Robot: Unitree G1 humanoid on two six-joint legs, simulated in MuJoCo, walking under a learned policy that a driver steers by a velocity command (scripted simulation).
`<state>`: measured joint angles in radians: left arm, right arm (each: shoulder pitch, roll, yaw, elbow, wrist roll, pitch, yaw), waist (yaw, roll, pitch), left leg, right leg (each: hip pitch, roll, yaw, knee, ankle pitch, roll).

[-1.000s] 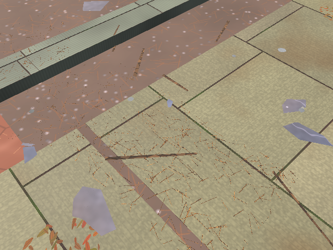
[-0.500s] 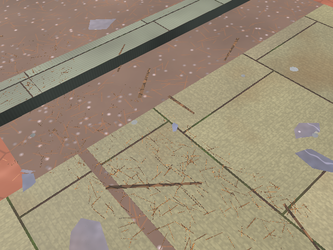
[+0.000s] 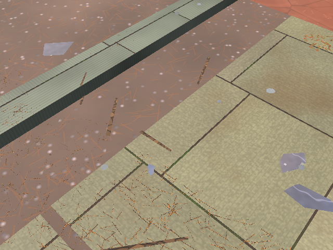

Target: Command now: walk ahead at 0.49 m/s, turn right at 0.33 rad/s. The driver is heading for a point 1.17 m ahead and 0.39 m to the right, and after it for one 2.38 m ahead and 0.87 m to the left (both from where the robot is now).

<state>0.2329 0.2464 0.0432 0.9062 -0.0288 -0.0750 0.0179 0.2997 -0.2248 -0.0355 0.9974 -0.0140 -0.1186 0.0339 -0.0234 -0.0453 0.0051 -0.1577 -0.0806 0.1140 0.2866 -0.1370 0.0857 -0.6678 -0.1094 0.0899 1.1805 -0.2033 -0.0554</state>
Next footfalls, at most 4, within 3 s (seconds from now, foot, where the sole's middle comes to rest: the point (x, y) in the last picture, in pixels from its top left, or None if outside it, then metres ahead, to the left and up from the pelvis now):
0.34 right None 0.34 -0.18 -0.78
0.82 left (189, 214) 0.67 -0.09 -0.78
1.34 right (264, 191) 0.78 -0.44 -0.78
1.92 left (233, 129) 1.15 -0.36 -0.78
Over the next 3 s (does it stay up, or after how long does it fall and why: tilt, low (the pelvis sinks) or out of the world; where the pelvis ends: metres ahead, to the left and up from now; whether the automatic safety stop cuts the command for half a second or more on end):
stays up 1.54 -0.41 -0.03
